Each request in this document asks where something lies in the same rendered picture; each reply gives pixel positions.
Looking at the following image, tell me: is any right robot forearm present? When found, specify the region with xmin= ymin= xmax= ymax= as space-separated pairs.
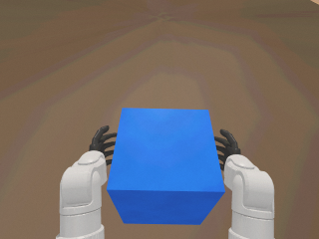
xmin=223 ymin=154 xmax=275 ymax=239

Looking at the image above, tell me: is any robot right hand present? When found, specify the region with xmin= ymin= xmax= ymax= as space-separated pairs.
xmin=214 ymin=129 xmax=241 ymax=171

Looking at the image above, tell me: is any left robot forearm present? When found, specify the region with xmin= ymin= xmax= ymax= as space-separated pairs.
xmin=56 ymin=150 xmax=108 ymax=239

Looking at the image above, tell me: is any robot left hand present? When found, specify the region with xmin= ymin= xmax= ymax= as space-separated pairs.
xmin=89 ymin=125 xmax=118 ymax=166

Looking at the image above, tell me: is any carton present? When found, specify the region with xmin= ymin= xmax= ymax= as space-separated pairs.
xmin=107 ymin=108 xmax=225 ymax=225

